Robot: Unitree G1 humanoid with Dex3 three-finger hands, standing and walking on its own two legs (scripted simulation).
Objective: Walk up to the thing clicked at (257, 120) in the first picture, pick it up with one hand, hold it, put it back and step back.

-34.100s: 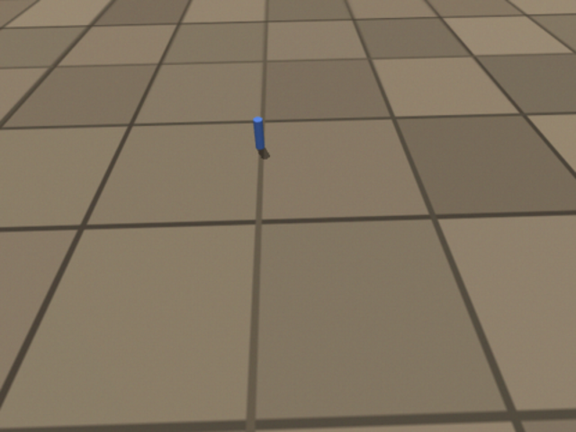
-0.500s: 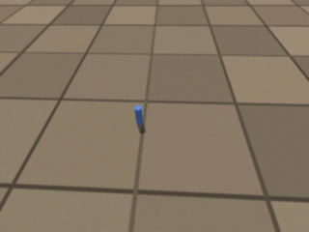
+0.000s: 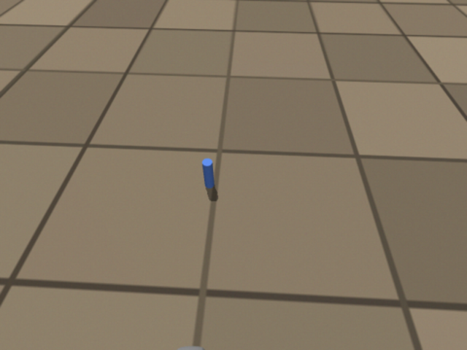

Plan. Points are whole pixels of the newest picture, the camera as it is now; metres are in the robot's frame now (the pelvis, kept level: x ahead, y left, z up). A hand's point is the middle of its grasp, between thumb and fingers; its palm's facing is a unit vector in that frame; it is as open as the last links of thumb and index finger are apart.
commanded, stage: step back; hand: left
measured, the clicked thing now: (208, 173) +1.00 +0.20 -0.67
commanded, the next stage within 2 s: stand in 0.22 s
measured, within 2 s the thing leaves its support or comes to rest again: neither
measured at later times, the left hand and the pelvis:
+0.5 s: hand out of the picture +0.11 +0.25 -0.13, palm faces -0.02 -0.94 -0.34, open 7.3 cm; pelvis +0.01 +0.00 +0.02, yaw +0 degrees
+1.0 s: hand out of the picture +0.07 +0.25 -0.14, palm faces -0.02 -0.94 -0.34, open 7.3 cm; pelvis +0.01 +0.00 +0.02, yaw +0 degrees
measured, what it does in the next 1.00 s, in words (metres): stands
